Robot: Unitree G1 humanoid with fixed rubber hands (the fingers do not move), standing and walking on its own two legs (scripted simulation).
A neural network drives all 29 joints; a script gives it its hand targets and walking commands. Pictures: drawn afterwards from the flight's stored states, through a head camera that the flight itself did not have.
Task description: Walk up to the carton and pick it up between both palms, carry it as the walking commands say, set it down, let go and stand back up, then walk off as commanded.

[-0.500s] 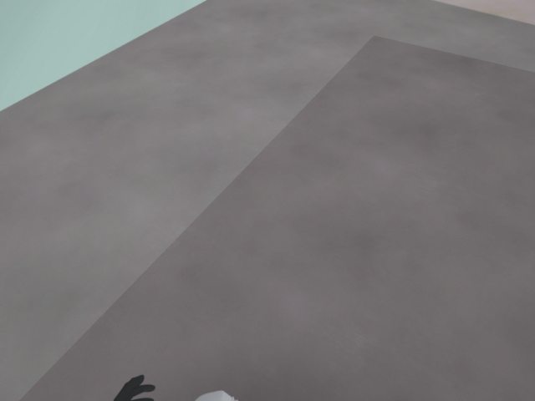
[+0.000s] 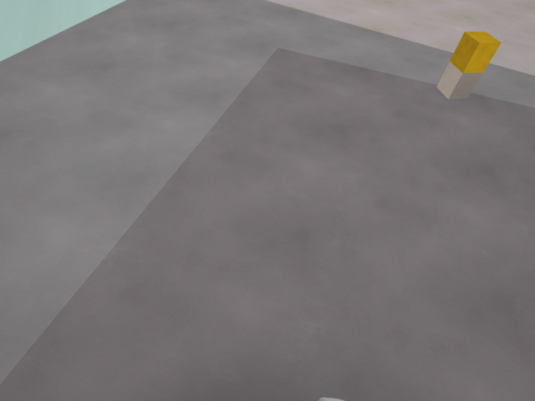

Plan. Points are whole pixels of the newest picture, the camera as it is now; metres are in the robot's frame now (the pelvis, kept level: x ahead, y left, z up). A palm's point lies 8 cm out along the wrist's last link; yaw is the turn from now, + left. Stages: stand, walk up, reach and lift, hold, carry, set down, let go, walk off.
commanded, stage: walk up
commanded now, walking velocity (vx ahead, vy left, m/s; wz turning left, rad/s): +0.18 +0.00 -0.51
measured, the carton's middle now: (474, 52) +2.82 -1.71 -0.65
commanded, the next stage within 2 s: none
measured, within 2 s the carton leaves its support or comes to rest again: neither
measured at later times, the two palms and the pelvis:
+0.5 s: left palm out of the picture +0.14 +0.19 -0.08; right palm out of the picture +0.03 -0.29 -0.16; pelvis +0.05 -0.04 +0.01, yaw -17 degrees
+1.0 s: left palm (140, 269) +0.39 +0.28 -0.14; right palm out of the picture +0.17 -0.18 -0.13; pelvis +0.22 +0.05 +0.00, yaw -31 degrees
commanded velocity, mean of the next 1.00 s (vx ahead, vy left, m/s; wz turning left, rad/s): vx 0.11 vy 0.23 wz -0.42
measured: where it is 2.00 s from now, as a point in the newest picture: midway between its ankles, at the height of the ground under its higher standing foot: (284, 283)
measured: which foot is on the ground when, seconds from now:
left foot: down 0.00-0.16, up 0.18-0.78, down 0.80-1.00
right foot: up 0.00-0.14, down 0.16-0.78, up 0.80-1.00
